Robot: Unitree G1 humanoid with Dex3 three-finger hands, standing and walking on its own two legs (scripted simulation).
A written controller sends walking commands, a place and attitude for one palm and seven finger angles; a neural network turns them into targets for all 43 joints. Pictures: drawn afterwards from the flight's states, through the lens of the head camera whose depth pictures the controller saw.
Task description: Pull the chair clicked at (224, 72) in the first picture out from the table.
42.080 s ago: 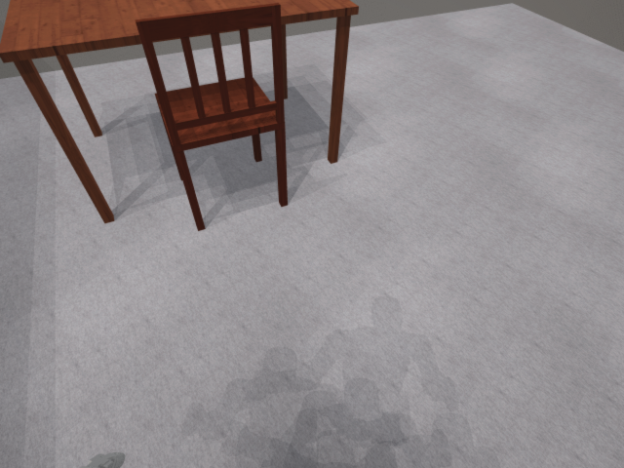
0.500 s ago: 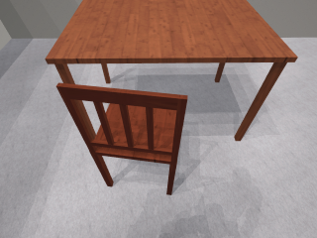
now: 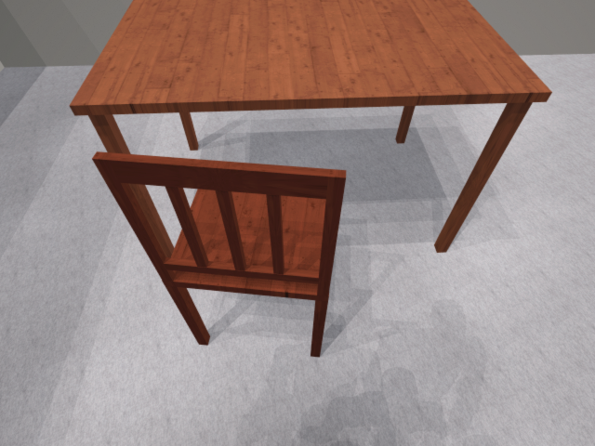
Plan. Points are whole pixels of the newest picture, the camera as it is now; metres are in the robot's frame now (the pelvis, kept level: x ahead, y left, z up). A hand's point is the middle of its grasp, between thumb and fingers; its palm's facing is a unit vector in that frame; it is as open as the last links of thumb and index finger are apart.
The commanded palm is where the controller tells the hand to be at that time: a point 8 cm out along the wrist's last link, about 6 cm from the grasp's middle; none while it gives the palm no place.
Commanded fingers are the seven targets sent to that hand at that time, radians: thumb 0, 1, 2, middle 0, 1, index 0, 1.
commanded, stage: walk to a spot facing it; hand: left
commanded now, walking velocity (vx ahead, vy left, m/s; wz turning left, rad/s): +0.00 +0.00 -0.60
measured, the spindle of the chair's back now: (233, 232) +0.51 +0.17 -0.11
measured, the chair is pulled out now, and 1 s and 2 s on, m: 0.17 0.17 0.17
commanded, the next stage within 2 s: none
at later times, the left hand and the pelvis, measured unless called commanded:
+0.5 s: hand out of the picture +0.11 +0.16 -0.16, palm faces -0.20 -0.94 -0.26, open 7.4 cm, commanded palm none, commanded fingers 0.00 0.90 0.90 -0.20 -0.30 -0.20 -0.30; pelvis -0.01 -0.02 +0.00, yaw -17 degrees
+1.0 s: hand (232, 395) +0.22 +0.12 -0.16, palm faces -0.55 -0.78 -0.29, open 7.4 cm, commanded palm none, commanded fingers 0.00 0.90 0.90 -0.20 -0.30 -0.20 -0.30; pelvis +0.00 +0.02 -0.02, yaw -34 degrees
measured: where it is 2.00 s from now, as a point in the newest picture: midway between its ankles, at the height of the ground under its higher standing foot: outside the picture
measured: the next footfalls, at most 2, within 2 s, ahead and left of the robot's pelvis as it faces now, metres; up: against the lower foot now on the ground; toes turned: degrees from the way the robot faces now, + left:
left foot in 0.58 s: +0.07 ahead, +0.14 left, +0.00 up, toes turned -22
right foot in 0.84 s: +0.01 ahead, -0.14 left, +0.00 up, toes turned -27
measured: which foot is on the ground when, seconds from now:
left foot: down 0.00-0.22, up 0.24-0.56, down 0.58-0.82, up 0.84-1.00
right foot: down 0.00-0.58, up 0.60-0.82, down 0.84-1.00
